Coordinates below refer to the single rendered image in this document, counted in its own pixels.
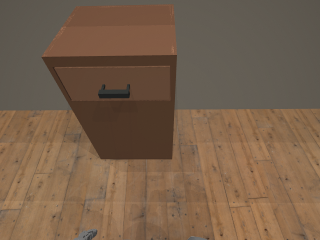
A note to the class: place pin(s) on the drawer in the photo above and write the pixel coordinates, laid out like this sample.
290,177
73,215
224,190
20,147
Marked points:
146,82

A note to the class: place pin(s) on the handle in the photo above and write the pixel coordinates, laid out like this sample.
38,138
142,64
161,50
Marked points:
114,93

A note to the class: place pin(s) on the cabinet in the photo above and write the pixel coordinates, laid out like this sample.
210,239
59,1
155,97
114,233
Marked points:
116,36

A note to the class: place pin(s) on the left robot hand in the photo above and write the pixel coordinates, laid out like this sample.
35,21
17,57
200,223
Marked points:
87,235

